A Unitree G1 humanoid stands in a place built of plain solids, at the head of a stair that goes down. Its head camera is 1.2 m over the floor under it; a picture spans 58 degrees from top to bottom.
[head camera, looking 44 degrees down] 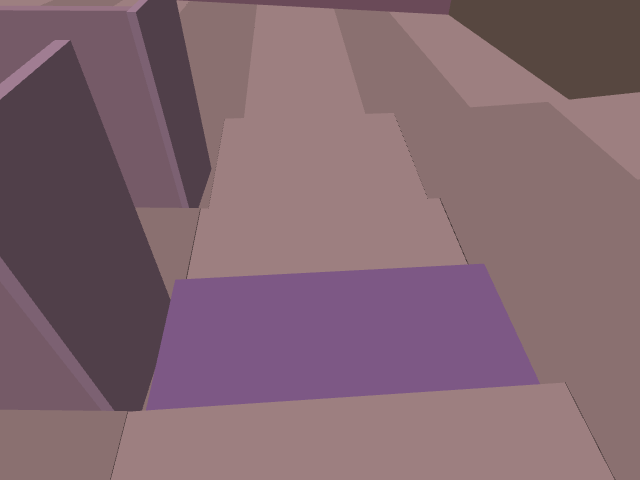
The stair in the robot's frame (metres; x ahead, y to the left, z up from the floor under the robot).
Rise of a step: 0.13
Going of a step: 0.60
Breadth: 1.28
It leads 4 degrees to the left of straight ahead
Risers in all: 3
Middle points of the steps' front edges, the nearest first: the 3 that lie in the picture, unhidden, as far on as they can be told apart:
0.59 -0.09 0.00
1.19 -0.05 -0.13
1.79 -0.01 -0.26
